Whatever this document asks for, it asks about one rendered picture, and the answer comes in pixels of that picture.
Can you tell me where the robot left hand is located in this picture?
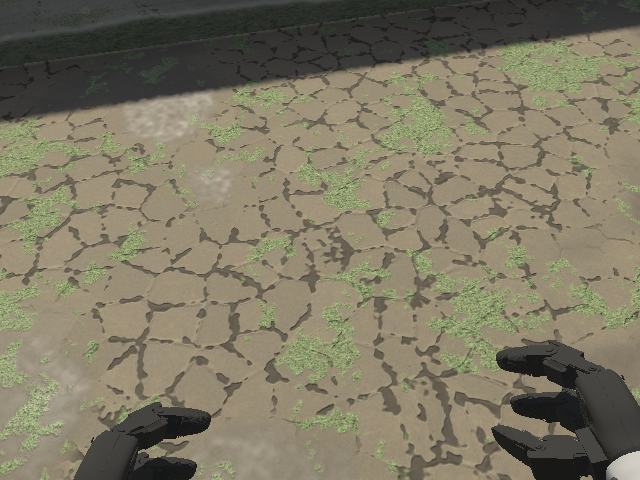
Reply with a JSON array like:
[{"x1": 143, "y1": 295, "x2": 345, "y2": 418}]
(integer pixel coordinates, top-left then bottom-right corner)
[{"x1": 73, "y1": 402, "x2": 211, "y2": 480}]

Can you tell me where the robot right forearm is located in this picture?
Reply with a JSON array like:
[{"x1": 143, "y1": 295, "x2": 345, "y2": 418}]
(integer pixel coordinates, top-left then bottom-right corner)
[{"x1": 606, "y1": 451, "x2": 640, "y2": 480}]

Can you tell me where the robot right hand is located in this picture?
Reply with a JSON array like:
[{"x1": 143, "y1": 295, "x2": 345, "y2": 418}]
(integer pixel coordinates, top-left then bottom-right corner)
[{"x1": 491, "y1": 340, "x2": 640, "y2": 480}]

